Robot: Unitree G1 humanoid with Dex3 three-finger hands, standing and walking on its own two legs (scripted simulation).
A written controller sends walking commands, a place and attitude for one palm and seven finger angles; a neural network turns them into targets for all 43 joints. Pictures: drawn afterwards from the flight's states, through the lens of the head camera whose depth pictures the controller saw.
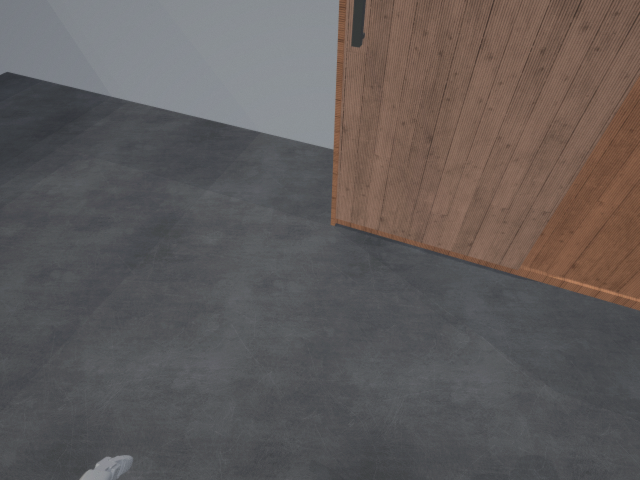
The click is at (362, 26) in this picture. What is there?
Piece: wardrobe's sliding door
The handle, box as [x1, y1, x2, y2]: [351, 0, 365, 47]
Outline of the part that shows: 365,0 354,0 351,45 359,47 364,36 362,30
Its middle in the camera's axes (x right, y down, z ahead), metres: +0.11 -0.68 +0.99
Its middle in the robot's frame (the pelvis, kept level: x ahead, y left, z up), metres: +1.22 -0.05 +0.21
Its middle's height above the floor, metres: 0.98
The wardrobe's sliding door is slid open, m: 0.00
